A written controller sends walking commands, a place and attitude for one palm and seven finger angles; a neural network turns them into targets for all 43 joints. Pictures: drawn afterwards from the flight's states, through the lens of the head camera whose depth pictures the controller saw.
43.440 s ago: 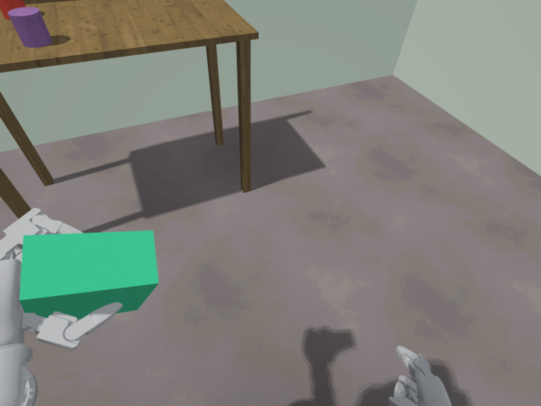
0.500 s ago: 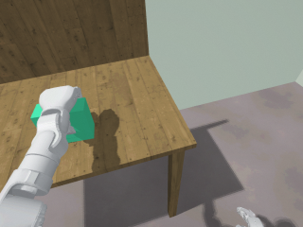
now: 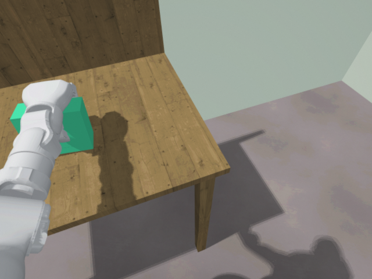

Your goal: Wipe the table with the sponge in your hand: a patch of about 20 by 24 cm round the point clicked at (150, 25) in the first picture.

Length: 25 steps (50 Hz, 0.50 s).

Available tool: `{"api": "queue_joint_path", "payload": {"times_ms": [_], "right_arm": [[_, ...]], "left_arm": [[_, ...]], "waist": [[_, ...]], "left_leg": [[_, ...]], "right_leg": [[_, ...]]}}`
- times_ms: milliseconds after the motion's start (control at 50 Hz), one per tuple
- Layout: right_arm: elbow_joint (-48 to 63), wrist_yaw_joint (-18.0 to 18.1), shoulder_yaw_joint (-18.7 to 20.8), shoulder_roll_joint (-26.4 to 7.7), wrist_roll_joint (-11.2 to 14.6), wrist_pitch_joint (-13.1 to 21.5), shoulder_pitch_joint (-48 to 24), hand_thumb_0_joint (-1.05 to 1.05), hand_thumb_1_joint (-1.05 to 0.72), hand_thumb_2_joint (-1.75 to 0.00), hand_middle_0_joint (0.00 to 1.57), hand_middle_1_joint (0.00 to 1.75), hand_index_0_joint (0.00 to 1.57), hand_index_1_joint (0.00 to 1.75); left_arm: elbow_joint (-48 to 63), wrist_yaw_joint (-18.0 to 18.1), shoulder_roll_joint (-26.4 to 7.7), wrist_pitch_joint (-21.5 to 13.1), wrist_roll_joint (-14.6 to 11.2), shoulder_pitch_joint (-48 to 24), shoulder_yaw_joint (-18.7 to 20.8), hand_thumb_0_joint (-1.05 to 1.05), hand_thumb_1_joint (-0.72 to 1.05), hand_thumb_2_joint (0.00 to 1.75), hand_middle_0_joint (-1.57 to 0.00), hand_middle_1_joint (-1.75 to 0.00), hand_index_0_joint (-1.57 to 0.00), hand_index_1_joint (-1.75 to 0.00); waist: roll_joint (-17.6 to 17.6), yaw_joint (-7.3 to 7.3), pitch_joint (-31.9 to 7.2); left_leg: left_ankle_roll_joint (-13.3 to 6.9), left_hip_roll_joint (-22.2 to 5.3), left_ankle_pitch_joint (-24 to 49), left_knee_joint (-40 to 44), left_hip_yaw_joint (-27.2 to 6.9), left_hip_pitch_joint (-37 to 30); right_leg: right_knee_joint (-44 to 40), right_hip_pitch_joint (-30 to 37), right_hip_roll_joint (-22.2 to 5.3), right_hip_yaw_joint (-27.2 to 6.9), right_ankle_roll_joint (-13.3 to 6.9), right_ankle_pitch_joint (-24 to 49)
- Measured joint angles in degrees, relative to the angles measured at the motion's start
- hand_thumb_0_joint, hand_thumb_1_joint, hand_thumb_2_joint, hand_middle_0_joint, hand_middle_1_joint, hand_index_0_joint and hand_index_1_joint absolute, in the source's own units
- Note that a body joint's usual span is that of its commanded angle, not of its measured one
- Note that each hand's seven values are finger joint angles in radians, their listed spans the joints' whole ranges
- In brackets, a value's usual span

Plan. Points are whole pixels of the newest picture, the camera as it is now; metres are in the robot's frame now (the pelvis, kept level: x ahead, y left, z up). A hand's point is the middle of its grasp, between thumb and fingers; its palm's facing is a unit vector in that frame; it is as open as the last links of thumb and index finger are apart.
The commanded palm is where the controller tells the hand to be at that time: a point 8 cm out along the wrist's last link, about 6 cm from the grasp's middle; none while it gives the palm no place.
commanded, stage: wipe forward along the middle lane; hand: left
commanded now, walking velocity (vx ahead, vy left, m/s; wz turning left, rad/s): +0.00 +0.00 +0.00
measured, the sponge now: (60, 133) +0.41 +0.32 +0.08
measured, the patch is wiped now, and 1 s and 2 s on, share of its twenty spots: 1.00 1.00 1.00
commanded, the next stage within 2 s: slide back across to the first lane in 0.44 s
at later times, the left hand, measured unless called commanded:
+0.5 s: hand (58, 105) +0.46 +0.32 +0.12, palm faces -0.10 +0.03 -0.99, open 10.0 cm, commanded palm +0.46 +0.33 +0.15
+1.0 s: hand (25, 107) +0.45 +0.39 +0.13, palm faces -0.12 +0.02 -0.99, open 10.0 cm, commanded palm +0.44 +0.39 +0.18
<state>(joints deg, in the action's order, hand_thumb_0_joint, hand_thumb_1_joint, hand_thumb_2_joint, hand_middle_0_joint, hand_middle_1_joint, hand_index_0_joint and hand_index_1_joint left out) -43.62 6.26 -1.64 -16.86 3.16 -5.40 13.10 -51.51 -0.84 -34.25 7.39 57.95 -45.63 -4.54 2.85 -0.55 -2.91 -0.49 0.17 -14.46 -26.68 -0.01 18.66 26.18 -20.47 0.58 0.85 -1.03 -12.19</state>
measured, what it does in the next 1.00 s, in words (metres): stands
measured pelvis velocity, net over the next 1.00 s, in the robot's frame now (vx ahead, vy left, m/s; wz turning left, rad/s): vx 0.02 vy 0.02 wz -0.03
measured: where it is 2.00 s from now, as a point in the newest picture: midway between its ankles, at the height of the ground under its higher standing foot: outside the picture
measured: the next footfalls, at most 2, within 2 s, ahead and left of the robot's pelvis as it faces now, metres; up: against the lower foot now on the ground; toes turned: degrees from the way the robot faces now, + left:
none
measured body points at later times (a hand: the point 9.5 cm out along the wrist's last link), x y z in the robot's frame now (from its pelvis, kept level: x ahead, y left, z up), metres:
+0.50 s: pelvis +0.01 +0.01 +0.00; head +0.06 +0.00 +0.45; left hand +0.46 +0.32 +0.18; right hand +0.08 -0.26 -0.14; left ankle -0.01 +0.12 -0.74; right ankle +0.01 -0.11 -0.74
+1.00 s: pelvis +0.02 +0.02 +0.00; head +0.07 +0.02 +0.45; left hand +0.45 +0.38 +0.18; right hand +0.08 -0.26 -0.13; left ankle -0.01 +0.12 -0.74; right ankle +0.01 -0.11 -0.74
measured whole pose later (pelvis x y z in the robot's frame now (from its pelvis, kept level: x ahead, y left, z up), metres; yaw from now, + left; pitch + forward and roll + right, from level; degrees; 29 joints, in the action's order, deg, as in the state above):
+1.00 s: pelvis +0.02 +0.02 +0.00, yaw -2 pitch +8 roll -1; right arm -43.0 4.9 -0.3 -17.0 3.5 -7.7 16.0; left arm -58.1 -1.5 -44.5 0.9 60.6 -45.5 4.7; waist 2.1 -2.6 -3.4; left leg -2.2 0.5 -16.6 -26.6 1.8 18.5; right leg 23.5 -19.6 0.4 -1.0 0.6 -12.3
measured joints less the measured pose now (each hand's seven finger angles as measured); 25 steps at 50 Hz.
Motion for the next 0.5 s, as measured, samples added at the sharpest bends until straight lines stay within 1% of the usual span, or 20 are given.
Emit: {"api": "queue_joint_path", "payload": {"times_ms": [120, 200, 300, 500], "right_arm": [[-0.5, -0.4, 0.5, -0.2, 0.1, -0.3, 1.3, 0.01, -0.91, -0.9, 0.2, 0.3, 0.21, 0.3], [-0.6, -0.7, 0.9, -0.3, 0.0, -0.4, 1.7, 0.01, -0.91, -0.9, 0.2, 0.3, 0.21, 0.3], [-0.5, -1.0, 1.0, -0.2, 0.1, -0.6, 1.7, 0.01, -0.91, -0.9, 0.2, 0.3, 0.21, 0.3], [0.2, -1.4, 0.8, 0.2, 0.0, -0.6, 1.2, 0.01, -0.91, -0.9, 0.2, 0.3, 0.21, 0.3]], "left_arm": [[-2.5, 0.5, -1.0, -1.1, 0.2, -1.1, 1.1, 0.02, -0.54, 1.08, -0.75, -1.34, -0.77, -1.35], [-3.1, 0.8, -1.3, -1.6, 0.7, -1.5, 1.5, 0.02, -0.54, 1.08, -0.75, -1.34, -0.77, -1.35], [-4.6, 1.1, -1.7, -2.1, 0.6, -2.2, 2.1, 0.02, -0.54, 1.08, -0.76, -1.34, -0.78, -1.35], [-7.8, 2.0, -2.5, -2.4, 2.1, -5.6, 1.9, 0.02, -0.54, 1.08, -0.76, -1.34, -0.78, -1.35]], "waist": [[-0.1, -0.68, -0.5], [-0.1, -0.81, -0.9], [-0.2, -1.14, -1.3], [-0.6, -1.9, -1.5]], "left_leg": [[-0.1, -0.2, -0.6, -0.3, 0.2, 0.7], [-0.3, -0.2, -0.9, -0.5, 0.4, 1.2], [-0.5, -0.1, -1.3, -0.9, 0.5, 1.6], [-0.8, 0.2, -1.6, -1.9, 0.5, 3.4]], "right_leg": [[-0.1, -0.6, 0.2, -0.2, 0.1, -0.2], [-0.2, -1.0, 0.2, -0.4, 0.2, -0.3], [-0.1, -1.3, 0.1, -0.5, 0.4, -0.6], [0.4, -2.9, -0.1, -0.5, 0.7, -0.6]]}}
